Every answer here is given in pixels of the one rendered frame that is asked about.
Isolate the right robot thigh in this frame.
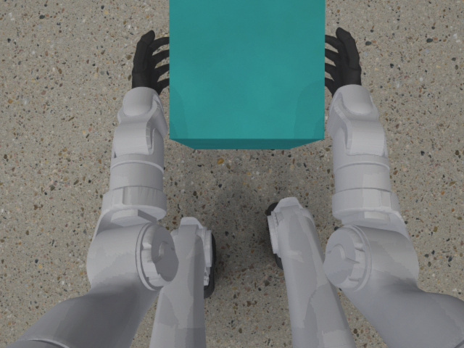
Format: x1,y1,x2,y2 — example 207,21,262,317
267,205,357,348

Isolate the carton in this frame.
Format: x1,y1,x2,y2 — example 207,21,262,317
169,0,326,149

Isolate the robot right forearm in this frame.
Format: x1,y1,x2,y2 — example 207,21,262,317
326,84,419,272

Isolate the left robot hand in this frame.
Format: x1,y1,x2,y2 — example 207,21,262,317
132,30,170,95

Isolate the robot left upper arm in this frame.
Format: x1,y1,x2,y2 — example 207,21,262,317
5,223,179,348

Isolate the left robot shin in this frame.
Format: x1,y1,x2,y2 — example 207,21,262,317
170,217,210,286

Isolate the robot right upper arm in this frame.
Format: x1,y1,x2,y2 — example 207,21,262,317
323,225,464,348

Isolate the robot left forearm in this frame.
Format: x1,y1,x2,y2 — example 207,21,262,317
86,87,167,275

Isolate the right robot hand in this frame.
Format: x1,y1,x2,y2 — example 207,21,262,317
325,28,362,98

